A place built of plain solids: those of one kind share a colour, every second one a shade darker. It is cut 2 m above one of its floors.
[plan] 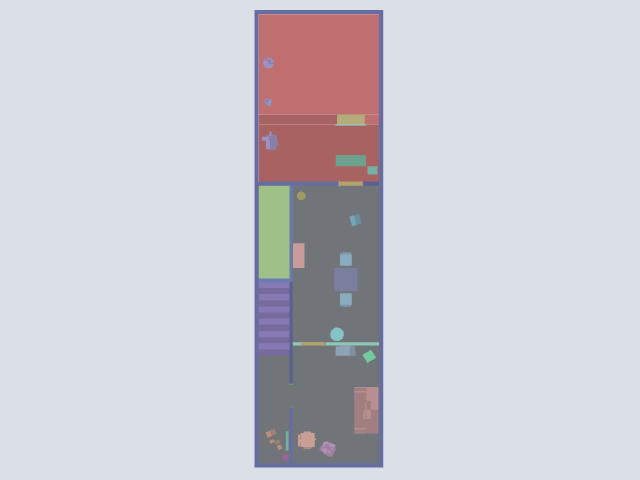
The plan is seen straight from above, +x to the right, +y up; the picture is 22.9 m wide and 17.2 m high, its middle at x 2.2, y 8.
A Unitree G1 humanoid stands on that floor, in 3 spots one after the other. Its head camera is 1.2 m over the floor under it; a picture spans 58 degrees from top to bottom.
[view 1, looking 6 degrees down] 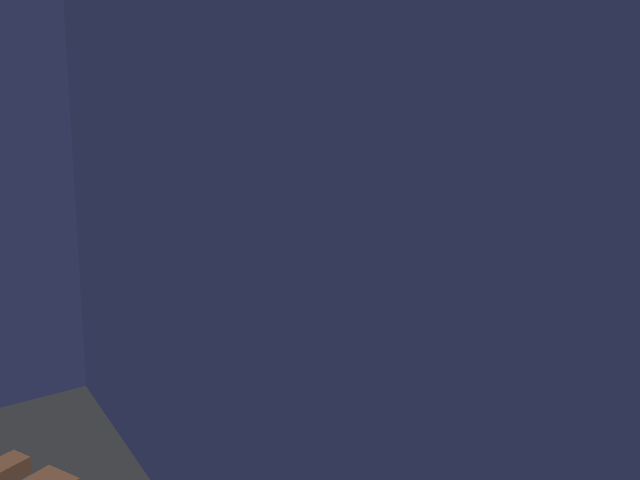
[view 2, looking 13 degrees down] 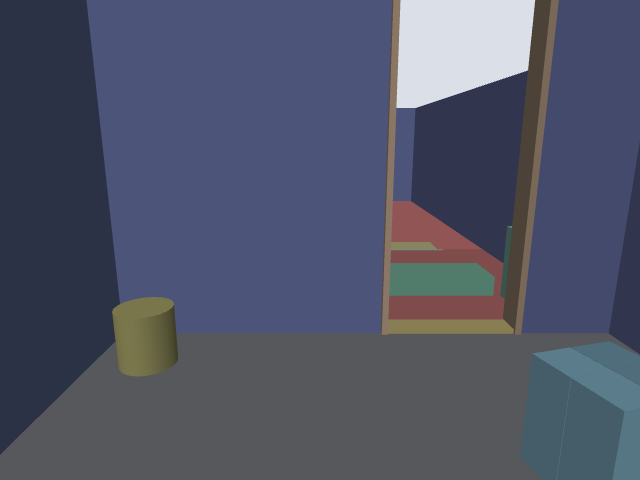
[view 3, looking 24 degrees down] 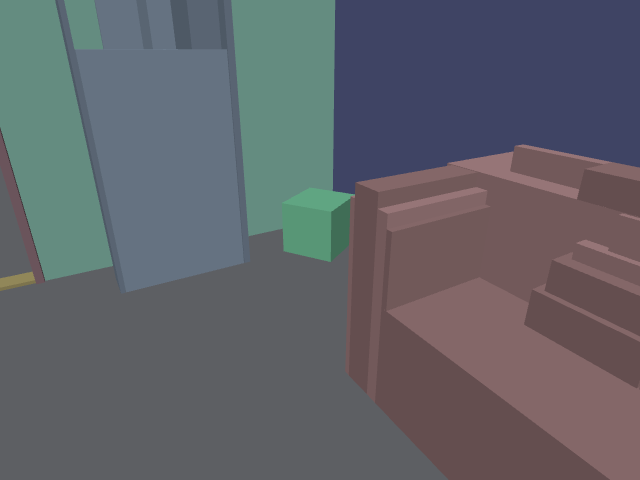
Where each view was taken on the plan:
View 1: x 0.55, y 2.96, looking -130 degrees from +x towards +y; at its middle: wall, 0.87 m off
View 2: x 2.48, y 7.39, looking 90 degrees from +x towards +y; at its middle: wall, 2.62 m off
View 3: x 2.63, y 1.60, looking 59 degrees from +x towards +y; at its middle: box_cardboard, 2.62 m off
